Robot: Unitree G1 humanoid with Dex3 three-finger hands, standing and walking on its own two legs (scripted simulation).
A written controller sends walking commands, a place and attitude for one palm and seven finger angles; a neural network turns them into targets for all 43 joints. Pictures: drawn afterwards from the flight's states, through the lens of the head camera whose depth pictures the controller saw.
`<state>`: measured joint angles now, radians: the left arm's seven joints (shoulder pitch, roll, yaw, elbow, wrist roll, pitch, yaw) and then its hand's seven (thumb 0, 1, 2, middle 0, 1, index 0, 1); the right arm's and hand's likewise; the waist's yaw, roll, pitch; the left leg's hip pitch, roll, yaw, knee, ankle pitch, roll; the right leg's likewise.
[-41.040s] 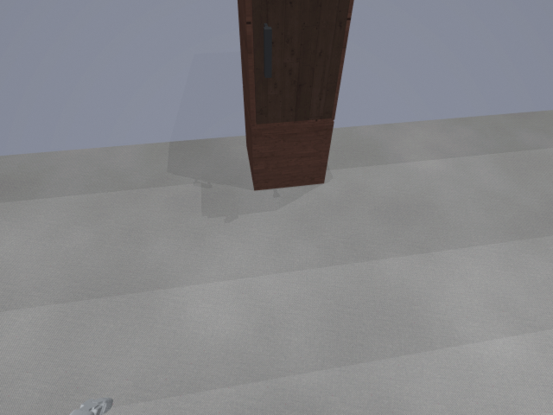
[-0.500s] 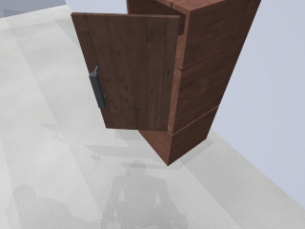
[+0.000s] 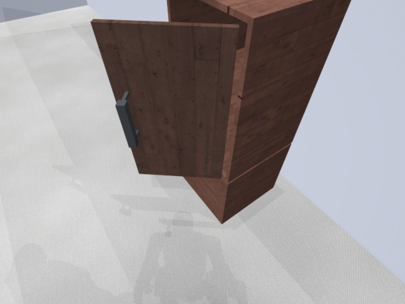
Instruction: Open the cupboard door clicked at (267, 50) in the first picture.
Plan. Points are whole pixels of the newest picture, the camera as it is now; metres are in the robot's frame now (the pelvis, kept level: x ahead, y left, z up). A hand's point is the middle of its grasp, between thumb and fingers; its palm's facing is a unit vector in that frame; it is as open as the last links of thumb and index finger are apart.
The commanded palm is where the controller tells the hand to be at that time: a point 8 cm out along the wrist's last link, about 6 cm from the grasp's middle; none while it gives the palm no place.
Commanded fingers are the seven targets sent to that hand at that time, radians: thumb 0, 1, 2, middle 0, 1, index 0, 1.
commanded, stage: look again from close up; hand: left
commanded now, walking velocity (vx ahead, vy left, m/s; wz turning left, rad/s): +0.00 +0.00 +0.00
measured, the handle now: (130, 120) +0.60 +0.26 -0.02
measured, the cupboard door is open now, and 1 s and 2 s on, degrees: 50 50 50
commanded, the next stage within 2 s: shuffle to correct the standing spot in 0.10 s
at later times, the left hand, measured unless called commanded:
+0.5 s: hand out of the picture +0.01 +0.19 -0.18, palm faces +0.09 -0.98 -0.18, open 7.4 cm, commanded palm none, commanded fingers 0.00 0.90 0.90 -0.20 -0.30 -0.20 -0.30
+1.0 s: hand (118, 302) +0.16 +0.21 -0.17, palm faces +0.00 -0.98 -0.22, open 7.3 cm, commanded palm none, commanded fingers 0.00 0.90 0.90 -0.20 -0.30 -0.20 -0.30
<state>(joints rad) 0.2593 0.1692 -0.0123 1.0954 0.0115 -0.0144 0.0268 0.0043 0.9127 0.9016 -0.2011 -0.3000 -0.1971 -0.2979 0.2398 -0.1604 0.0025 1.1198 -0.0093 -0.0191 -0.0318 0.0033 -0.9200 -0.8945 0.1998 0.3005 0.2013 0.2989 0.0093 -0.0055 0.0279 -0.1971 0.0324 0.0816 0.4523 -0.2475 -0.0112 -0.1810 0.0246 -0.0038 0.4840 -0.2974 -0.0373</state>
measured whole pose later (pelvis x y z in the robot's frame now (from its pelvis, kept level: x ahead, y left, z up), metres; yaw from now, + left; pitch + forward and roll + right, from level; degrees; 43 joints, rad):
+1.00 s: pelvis +0.08 +0.03 -0.01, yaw -1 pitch +0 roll +1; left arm 0.16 0.16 0.03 1.00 0.02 0.01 0.04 0.00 0.92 0.90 -0.20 -0.30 -0.20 -0.30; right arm 0.29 -0.10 -0.02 1.09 -0.01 -0.01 -0.05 0.01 -0.91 -0.89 0.20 0.30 0.20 0.30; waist -0.02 -0.01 0.08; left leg -0.16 -0.01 0.13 0.51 -0.35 0.04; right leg -0.29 -0.03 -0.05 0.57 -0.26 -0.01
